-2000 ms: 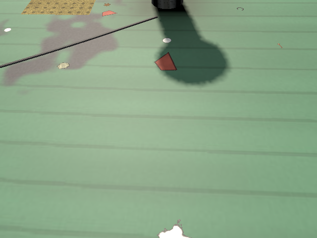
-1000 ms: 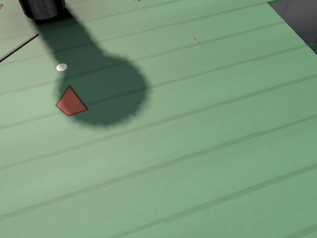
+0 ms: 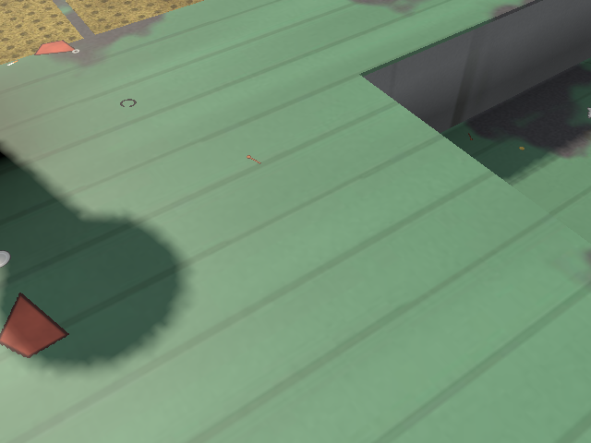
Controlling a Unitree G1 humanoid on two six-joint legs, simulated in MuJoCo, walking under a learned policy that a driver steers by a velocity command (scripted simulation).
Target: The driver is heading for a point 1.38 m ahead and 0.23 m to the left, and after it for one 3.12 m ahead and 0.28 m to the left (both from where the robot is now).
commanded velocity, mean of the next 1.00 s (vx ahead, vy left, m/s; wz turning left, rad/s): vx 0.34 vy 0.00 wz -0.01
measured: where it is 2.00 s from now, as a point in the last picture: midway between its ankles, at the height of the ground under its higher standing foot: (286, 298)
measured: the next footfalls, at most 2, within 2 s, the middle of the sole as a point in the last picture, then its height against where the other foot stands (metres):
right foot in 0.82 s outside the picture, level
left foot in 1.36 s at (239, 351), level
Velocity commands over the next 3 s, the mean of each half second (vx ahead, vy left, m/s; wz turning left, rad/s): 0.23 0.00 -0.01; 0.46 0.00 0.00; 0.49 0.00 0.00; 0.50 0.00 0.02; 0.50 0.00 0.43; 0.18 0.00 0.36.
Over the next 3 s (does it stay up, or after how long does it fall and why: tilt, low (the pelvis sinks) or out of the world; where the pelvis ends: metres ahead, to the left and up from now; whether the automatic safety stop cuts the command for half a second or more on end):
stays up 1.39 0.11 -0.01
